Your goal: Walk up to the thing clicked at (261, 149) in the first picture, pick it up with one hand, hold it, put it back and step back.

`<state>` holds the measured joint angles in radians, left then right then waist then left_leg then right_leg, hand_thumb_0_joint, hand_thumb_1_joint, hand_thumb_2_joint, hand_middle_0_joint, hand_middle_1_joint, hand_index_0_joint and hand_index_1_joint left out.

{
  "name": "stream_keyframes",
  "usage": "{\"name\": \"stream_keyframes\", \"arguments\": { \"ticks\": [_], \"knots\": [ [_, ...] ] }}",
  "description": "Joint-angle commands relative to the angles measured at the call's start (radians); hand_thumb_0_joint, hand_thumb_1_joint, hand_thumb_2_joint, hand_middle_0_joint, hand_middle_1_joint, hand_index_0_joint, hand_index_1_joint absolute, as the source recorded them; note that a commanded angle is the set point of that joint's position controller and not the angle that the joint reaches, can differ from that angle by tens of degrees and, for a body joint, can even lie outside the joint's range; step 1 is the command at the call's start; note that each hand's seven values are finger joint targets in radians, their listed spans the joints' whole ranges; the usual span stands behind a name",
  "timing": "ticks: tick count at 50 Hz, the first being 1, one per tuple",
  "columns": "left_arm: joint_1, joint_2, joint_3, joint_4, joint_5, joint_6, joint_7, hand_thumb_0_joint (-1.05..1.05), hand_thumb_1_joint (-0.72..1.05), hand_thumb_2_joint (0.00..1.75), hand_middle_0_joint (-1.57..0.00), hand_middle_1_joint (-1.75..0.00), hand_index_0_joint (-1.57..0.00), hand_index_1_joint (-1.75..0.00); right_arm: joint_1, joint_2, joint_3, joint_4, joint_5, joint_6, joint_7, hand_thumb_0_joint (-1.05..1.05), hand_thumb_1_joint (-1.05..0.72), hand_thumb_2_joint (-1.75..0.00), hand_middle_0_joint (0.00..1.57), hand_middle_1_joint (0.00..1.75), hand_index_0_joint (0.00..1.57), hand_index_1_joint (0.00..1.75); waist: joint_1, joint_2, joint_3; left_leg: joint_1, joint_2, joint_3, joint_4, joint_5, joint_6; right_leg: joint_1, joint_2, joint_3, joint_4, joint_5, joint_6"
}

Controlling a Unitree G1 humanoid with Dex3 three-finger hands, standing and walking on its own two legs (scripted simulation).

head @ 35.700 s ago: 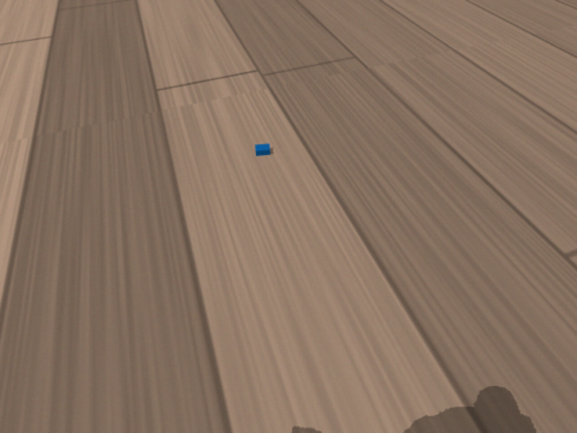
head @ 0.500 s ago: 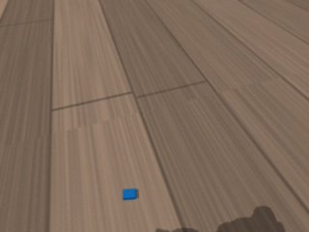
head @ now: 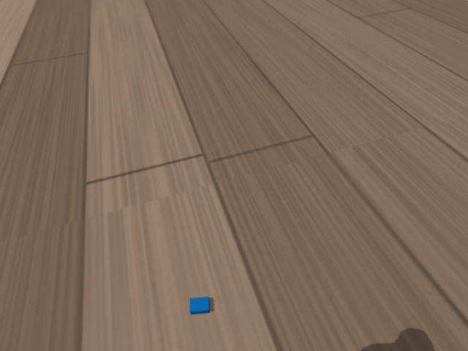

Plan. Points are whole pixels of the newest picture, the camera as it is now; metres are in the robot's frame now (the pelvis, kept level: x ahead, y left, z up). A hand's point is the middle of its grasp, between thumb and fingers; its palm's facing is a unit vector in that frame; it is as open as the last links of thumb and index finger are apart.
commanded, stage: stand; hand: left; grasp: from above
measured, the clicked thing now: (199, 305) +0.46 +0.20 -0.76
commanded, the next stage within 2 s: step back in 1.60 s
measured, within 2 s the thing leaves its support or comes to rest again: neither
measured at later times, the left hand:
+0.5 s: hand out of the picture +0.06 +0.23 -0.16, palm faces +0.01 -0.95 -0.33, open 7.4 cm
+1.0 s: hand out of the picture +0.08 +0.23 -0.15, palm faces +0.00 -0.94 -0.33, open 7.4 cm
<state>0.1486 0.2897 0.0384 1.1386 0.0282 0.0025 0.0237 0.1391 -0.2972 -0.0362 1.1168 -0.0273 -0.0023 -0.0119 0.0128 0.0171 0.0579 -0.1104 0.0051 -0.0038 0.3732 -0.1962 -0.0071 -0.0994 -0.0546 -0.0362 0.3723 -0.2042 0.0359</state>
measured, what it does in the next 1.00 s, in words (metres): stands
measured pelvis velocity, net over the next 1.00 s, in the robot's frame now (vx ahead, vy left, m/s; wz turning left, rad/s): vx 0.01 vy -0.01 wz -0.01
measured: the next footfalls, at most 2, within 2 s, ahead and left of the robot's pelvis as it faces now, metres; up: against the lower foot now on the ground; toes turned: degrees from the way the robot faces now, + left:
none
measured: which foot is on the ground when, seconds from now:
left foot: down 0.00-1.00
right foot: down 0.00-1.00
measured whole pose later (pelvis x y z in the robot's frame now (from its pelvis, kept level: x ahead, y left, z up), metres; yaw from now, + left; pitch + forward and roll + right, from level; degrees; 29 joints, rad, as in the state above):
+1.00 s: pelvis +0.01 -0.01 +0.00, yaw -1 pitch -3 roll +0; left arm 0.10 0.31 0.03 1.16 0.01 -0.01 0.00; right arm 0.11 -0.33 -0.01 1.15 -0.02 -0.01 0.00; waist 0.00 0.02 0.05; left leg -0.10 0.03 0.00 0.33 -0.18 -0.03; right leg -0.09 -0.02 -0.03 0.33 -0.19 0.01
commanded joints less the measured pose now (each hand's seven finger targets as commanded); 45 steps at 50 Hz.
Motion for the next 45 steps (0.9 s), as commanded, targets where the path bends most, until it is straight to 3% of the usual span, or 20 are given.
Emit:
{"name": "stream_keyframes", "arguments": {
  "ticks": [1, 13, 19, 35, 41, 45],
  "knots": [
    [-0.030, 0.195, 0.030, -0.046, -0.002, -0.023, 0.013, 0.00, 0.90, 0.90, -0.20, -0.30, -0.20, -0.30, -0.037, -0.182, -0.030, -0.056, 0.001, -0.023, -0.015, 0.00, -0.90, -0.90, 0.20, 0.30, 0.20, 0.30, 0.001, -0.031, -0.035, -0.017, 0.097, -0.085, -0.088, 0.084, 0.026, -0.003, -0.073, 0.076, -0.088, 0.081, -0.039],
    [-0.052, 0.211, 0.028, -0.027, -0.006, -0.022, 0.005, 0.00, 0.90, 0.90, -0.20, -0.30, -0.20, -0.30, -0.034, -0.201, -0.018, -0.034, 0.003, -0.020, -0.013, 0.00, -0.90, -0.90, 0.20, 0.30, 0.20, 0.30, -0.004, -0.011, -0.033, -0.041, 0.099, -0.079, -0.099, 0.027, 0.020, 0.002, -0.070, 0.084, -0.106, 0.045, -0.041],
    [-0.064, 0.218, 0.029, -0.028, -0.009, -0.029, 0.005, 0.00, 0.90, 0.90, -0.20, -0.30, -0.20, -0.30, -0.031, -0.200, -0.011, -0.032, 0.005, -0.026, -0.012, 0.00, -0.90, -0.90, 0.20, 0.30, 0.20, 0.30, -0.010, -0.020, -0.051, -0.010, 0.109, -0.073, -0.082, 0.123, 0.023, 0.015, -0.079, 0.093, -0.099, 0.145, -0.042],
    [-0.071, 0.223, 0.025, -0.032, -0.012, -0.029, -0.002, 0.00, 0.90, 0.90, -0.20, -0.30, -0.20, -0.30, -0.054, -0.217, -0.007, -0.026, 0.008, -0.026, -0.009, 0.00, -0.90, -0.90, 0.20, 0.30, 0.20, 0.30, -0.007, -0.017, -0.049, -0.009, 0.118, -0.072, -0.098, 0.099, 0.020, -0.001, -0.072, 0.088, -0.109, 0.089, -0.044],
    [-0.078, 0.229, 0.026, -0.038, -0.014, -0.031, -0.003, 0.00, 0.90, 0.90, -0.20, -0.30, -0.20, -0.30, -0.049, -0.228, -0.008, -0.026, 0.008, -0.030, -0.010, 0.00, -0.90, -0.90, 0.20, 0.30, 0.20, 0.30, -0.011, -0.014, -0.079, 0.015, 0.123, -0.063, -0.086, 0.177, 0.022, 0.018, -0.079, 0.094, -0.095, 0.194, -0.048],
    [-0.078, 0.228, 0.024, -0.036, -0.015, -0.031, -0.004, 0.00, 0.90, 0.90, -0.20, -0.30, -0.20, -0.30, -0.057, -0.232, -0.008, -0.028, 0.009, -0.028, -0.009, 0.00, -0.90, -0.90, 0.20, 0.30, 0.20, 0.30, -0.009, -0.018, -0.077, 0.013, 0.125, -0.065, -0.089, 0.159, 0.024, 0.020, -0.076, 0.088, -0.099, 0.165, -0.045]
  ]
}}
